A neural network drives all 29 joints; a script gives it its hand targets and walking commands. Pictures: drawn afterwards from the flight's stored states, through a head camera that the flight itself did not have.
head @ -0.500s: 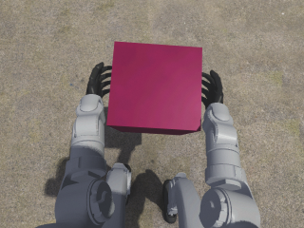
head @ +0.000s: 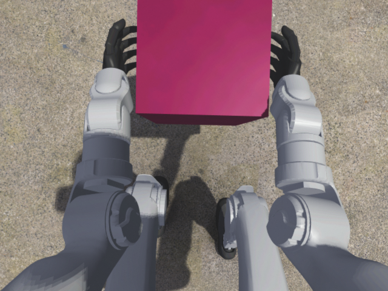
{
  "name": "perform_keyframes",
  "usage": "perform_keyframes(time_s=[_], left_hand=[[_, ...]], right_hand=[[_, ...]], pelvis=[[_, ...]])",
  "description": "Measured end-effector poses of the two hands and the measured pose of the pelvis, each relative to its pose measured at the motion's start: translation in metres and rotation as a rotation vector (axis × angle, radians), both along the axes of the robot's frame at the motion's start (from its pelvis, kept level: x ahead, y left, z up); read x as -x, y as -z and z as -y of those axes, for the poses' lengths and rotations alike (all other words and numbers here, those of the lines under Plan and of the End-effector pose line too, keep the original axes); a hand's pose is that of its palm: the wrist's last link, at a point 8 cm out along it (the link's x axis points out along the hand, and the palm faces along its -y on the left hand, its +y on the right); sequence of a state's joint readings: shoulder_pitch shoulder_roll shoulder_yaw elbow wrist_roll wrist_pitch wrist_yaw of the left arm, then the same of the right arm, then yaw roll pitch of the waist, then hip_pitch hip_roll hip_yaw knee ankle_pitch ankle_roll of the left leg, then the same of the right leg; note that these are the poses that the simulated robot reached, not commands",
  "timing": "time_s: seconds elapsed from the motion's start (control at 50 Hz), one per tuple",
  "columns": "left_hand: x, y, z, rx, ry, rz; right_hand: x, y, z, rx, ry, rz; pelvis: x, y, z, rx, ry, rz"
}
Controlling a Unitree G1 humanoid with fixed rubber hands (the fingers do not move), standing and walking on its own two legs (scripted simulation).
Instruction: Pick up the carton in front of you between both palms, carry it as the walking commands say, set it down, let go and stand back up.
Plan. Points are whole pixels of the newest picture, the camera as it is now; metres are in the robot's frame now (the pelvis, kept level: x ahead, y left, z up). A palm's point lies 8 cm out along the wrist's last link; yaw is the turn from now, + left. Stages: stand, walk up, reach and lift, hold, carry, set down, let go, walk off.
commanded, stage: set down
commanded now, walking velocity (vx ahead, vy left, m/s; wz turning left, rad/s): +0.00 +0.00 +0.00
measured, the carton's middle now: (199, 73) +0.52 +0.04 -0.18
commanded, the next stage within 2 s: none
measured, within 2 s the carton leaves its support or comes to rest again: rests again in 1.04 s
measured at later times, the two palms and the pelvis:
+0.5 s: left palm (129, 76) +0.52 +0.20 -0.26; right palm (252, 80) +0.55 -0.10 -0.26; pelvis -0.01 -0.01 -0.10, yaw +0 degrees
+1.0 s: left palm (131, 77) +0.53 +0.21 -0.29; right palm (248, 86) +0.55 -0.10 -0.30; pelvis -0.01 -0.01 -0.14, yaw -1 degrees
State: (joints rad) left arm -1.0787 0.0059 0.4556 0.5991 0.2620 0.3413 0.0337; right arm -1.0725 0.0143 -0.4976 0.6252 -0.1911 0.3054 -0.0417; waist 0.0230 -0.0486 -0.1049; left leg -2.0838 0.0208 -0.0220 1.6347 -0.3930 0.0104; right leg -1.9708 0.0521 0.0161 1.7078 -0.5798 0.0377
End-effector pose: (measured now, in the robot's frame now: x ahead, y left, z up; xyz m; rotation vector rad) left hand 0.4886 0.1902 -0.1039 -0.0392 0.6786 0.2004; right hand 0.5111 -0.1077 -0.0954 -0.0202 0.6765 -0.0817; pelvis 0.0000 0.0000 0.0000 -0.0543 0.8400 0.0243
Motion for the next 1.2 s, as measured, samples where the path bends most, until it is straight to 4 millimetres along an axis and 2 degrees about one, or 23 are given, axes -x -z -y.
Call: perform_keyframes(time_s=[0.46,0.58,0.74,0.92,1.2], left_hand=[[-0.029,0.144,-0.011,-0.037,0.003,-0.042],[-0.043,0.166,-0.019,-0.049,0.014,-0.050],[-0.048,0.178,-0.019,-0.036,0.017,-0.053],[-0.043,0.183,-0.015,-0.031,0.038,-0.076],[-0.042,0.196,-0.023,-0.034,0.041,-0.078]], right_hand=[[-0.036,0.149,-0.010,0.010,-0.065,-0.038],[-0.043,0.182,-0.015,0.004,-0.088,-0.045],[-0.047,0.195,-0.014,-0.003,-0.084,-0.049],[-0.039,0.202,-0.009,-0.002,-0.097,-0.071],[-0.037,0.212,-0.012,-0.051,-0.138,-0.056]], pelvis=[[0.008,0.093,0.010,-0.009,0.017,0.034],[0.006,0.112,0.011,-0.013,0.016,0.071],[0.004,0.127,0.011,-0.015,0.022,0.101],[0.009,0.133,0.012,-0.023,0.036,0.124],[0.017,0.142,0.012,-0.034,0.044,0.186]])
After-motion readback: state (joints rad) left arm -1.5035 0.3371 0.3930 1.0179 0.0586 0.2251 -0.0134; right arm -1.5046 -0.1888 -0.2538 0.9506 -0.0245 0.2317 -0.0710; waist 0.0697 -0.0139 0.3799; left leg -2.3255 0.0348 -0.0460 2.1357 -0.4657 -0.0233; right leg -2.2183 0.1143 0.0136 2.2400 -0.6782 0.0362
